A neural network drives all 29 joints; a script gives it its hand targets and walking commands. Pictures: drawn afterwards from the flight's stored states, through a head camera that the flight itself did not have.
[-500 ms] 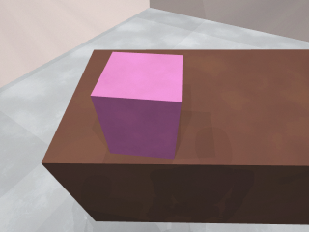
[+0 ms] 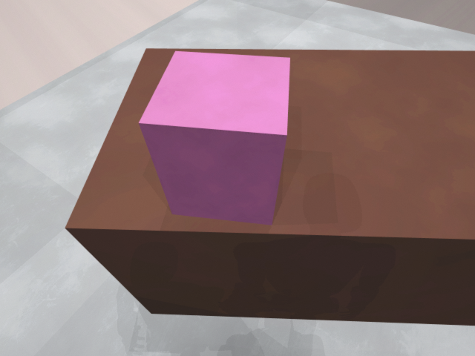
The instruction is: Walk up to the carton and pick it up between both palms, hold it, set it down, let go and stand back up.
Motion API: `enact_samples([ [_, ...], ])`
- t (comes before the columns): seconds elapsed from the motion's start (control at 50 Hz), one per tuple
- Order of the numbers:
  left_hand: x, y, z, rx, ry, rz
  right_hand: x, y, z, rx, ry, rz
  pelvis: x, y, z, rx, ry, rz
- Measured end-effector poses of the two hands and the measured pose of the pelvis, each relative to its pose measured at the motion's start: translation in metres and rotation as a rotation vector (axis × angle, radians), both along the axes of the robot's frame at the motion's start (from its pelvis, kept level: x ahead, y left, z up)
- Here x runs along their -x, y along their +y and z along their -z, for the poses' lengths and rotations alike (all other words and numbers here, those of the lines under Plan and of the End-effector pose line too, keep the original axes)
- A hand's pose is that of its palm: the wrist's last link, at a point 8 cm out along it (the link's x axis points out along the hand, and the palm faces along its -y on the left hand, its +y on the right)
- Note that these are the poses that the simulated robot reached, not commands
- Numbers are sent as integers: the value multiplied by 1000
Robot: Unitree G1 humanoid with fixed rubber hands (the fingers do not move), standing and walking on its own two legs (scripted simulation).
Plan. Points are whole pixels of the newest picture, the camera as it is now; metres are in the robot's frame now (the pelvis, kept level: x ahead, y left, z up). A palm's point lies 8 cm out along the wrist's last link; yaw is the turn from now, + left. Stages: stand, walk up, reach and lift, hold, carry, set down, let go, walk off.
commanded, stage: walk up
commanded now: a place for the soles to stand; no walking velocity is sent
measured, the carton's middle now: (226, 142) +0.49 +0.04 +0.07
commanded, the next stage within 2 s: none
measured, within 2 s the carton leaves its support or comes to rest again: neither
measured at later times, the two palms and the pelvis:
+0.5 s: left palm out of the picture -0.06 +0.27 -0.14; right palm out of the picture +0.00 -0.22 -0.12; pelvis -0.07 +0.01 +0.00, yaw +7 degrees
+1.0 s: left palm out of the picture -0.07 +0.23 -0.14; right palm out of the picture +0.00 -0.24 -0.13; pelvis -0.04 +0.00 +0.00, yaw +9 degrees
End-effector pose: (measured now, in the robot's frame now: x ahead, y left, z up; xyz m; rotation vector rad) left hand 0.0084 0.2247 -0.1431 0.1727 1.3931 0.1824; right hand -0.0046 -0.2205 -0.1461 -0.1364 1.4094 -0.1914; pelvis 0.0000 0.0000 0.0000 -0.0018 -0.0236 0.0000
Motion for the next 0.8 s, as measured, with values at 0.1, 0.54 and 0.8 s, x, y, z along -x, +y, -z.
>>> enact_samples([
  [0.1,-11,32,1,-71,-81,-9,-20,-30,1,81,-81,-59,20,2,10,17,-8,-29],
  [0.54,91,36,-1,-19,-46,-59,-4,-1,-19,36,-190,-187,70,7,2,-6,29,-113],
  [0.8,128,2,-11,2,37,-113,11,-17,-10,2,-93,-206,52,-3,-5,12,7,-143],
])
